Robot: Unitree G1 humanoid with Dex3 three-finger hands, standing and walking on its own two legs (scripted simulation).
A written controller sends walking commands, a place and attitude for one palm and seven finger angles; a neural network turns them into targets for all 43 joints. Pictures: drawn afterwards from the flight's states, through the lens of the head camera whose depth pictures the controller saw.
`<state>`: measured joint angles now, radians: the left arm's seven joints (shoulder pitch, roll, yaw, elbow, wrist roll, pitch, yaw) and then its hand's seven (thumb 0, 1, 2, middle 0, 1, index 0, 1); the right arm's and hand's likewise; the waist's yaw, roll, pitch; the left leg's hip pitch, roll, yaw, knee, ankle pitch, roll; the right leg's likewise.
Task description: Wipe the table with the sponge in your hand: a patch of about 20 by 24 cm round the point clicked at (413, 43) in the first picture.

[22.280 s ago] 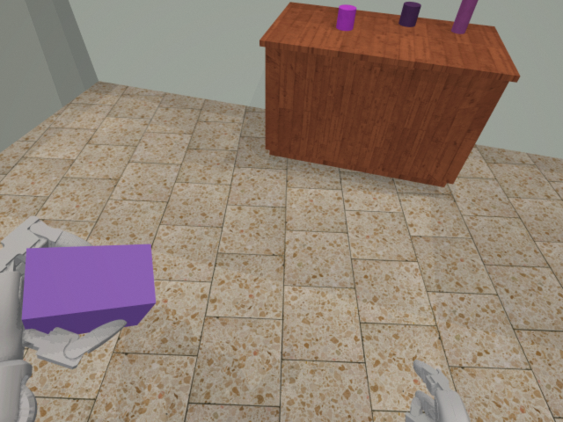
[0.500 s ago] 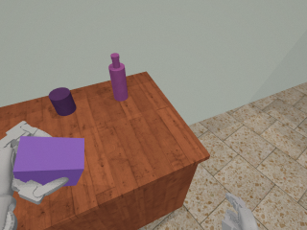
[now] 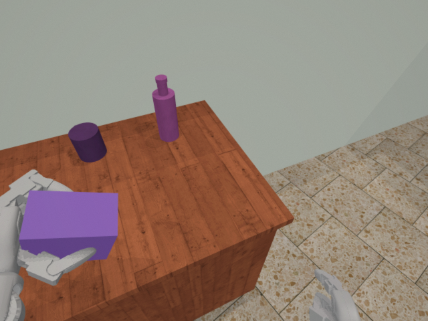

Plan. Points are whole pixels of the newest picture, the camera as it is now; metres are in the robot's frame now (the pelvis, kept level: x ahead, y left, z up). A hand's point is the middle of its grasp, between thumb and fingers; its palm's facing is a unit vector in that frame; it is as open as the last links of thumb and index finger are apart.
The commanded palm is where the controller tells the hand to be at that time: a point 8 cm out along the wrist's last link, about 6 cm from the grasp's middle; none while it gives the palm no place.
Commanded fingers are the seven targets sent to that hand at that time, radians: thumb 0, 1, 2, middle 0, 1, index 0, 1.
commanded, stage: shuffle to correct the standing spot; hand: left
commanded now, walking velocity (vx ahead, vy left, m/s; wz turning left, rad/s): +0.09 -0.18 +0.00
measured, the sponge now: (85, 228) +0.22 +0.21 +0.13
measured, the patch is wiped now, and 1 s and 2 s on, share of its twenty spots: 0.00 0.00 0.00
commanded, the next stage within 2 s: come to a stop and stand still in 0.32 s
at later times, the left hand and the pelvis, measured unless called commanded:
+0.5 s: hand (51, 214) +0.22 +0.25 +0.16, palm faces +0.32 -0.84 -0.45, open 10.5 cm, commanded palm +0.16 +0.28 +0.18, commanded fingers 0.00 0.10 1.30 -1.20 -1.60 -1.20 -1.60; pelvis +0.00 -0.01 +0.00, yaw +1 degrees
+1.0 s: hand (16, 217) +0.21 +0.28 +0.17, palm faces +0.39 -0.84 -0.36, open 10.5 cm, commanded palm +0.15 +0.31 +0.18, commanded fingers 0.00 0.10 1.30 -1.20 -1.60 -1.20 -1.60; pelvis -0.01 +0.03 +0.00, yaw -1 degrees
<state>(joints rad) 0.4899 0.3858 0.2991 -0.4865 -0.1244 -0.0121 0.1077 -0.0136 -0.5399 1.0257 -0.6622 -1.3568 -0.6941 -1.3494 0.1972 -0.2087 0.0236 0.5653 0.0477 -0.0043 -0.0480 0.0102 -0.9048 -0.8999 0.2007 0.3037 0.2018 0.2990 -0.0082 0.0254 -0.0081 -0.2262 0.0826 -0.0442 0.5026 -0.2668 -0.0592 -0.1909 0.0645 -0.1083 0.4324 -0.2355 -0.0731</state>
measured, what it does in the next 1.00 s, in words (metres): stands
